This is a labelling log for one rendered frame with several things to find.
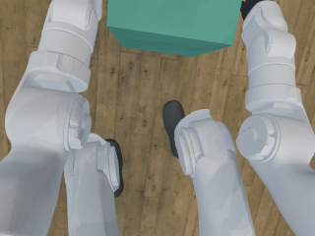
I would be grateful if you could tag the robot left foot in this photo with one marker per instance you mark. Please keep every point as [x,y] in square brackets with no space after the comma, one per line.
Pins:
[116,145]

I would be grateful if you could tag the left robot forearm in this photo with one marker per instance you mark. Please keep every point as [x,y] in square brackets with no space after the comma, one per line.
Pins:
[64,53]

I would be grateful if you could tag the robot foot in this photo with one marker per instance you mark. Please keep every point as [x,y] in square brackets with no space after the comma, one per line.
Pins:
[116,145]
[172,114]

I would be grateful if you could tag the carton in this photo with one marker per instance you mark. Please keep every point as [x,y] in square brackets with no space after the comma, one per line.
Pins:
[181,27]

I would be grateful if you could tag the right robot forearm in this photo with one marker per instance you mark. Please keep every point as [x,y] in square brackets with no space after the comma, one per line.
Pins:
[271,64]

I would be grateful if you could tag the robot right upper arm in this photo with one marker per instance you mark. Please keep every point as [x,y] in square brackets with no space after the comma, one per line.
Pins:
[280,149]

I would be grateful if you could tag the robot left upper arm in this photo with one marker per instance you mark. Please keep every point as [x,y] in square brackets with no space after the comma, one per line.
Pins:
[43,125]

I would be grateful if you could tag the right robot hand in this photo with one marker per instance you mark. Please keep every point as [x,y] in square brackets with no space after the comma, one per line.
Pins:
[247,6]

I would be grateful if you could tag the robot right foot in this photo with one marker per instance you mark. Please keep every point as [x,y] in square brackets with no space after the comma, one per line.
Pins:
[172,114]

